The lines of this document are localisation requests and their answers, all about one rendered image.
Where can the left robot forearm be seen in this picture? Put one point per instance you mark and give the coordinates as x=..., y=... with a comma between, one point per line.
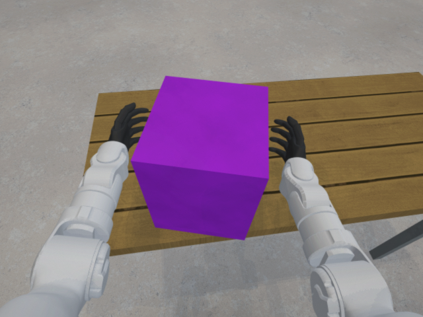
x=91, y=210

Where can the carton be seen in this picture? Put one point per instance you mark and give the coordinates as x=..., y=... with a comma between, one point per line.
x=202, y=161

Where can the left robot upper arm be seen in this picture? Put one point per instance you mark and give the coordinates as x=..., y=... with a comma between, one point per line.
x=71, y=271

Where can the right robot upper arm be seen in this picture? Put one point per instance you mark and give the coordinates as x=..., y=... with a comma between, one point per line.
x=351, y=289

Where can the table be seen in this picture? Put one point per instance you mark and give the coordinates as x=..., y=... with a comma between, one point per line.
x=362, y=134

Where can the right robot forearm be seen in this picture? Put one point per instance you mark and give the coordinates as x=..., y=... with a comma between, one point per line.
x=325, y=241

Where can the right robot hand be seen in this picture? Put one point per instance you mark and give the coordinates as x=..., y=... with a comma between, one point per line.
x=294, y=146

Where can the left robot hand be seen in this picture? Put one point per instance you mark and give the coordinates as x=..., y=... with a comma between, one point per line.
x=122, y=131

